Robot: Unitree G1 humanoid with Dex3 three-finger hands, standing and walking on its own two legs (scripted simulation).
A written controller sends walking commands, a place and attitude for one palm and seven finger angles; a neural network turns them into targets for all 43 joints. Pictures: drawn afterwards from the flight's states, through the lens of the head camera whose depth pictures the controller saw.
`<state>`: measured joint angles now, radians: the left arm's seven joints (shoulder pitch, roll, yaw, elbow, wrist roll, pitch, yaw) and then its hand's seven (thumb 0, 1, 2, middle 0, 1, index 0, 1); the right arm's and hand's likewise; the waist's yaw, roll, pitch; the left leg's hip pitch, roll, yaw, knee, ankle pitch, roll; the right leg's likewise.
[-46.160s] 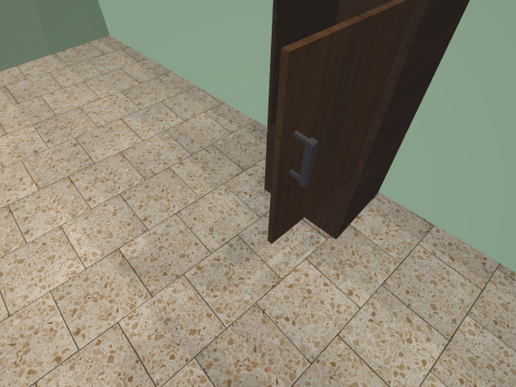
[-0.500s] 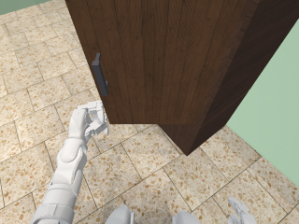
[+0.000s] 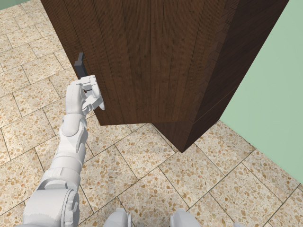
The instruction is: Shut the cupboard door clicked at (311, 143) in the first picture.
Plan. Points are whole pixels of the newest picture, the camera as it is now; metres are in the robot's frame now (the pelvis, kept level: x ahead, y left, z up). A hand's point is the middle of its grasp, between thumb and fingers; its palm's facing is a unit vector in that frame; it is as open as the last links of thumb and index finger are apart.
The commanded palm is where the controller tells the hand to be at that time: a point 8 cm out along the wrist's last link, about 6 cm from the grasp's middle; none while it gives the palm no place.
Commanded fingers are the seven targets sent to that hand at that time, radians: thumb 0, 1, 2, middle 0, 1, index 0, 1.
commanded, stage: bring the fist close to the handle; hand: left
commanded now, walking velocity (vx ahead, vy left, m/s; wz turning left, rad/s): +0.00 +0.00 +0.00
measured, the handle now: (86, 75) +0.53 +0.19 +0.07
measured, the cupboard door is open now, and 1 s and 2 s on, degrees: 52 44 32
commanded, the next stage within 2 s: push the door shut along its arc in 0.20 s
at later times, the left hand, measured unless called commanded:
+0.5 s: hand (100, 98) +0.44 +0.14 +0.07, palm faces +0.01 -1.00 -0.02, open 3.1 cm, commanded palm +0.43 +0.19 +0.07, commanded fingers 0.00 0.90 0.90 -1.30 -1.50 -1.30 -1.50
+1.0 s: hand (102, 80) +0.51 +0.14 +0.07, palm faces -0.12 -0.99 -0.03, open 3.1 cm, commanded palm +0.50 +0.18 +0.07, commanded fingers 0.00 0.90 0.90 -1.30 -1.50 -1.30 -1.50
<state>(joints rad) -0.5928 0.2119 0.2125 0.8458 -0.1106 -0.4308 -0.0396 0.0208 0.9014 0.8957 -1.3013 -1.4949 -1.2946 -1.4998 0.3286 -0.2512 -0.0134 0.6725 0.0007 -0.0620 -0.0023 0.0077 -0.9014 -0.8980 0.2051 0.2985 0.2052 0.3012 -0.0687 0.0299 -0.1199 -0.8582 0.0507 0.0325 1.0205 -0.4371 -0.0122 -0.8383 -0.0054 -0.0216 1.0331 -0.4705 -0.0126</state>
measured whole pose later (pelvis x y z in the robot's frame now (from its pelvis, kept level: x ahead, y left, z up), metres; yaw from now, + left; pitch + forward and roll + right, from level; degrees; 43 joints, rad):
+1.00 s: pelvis -0.01 +0.01 -0.02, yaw +0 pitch +22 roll -2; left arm -1.01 0.42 0.27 1.22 -0.09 -0.39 -0.22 0.02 0.90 0.90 -1.30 -1.50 -1.30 -1.50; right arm 0.38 -0.28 0.01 0.69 0.00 -0.05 0.00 0.00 -0.90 -0.90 0.21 0.30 0.21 0.30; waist -0.17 0.04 -0.10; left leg -1.06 0.05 0.01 1.13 -0.45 0.01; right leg -1.01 0.00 -0.04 1.10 -0.47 0.00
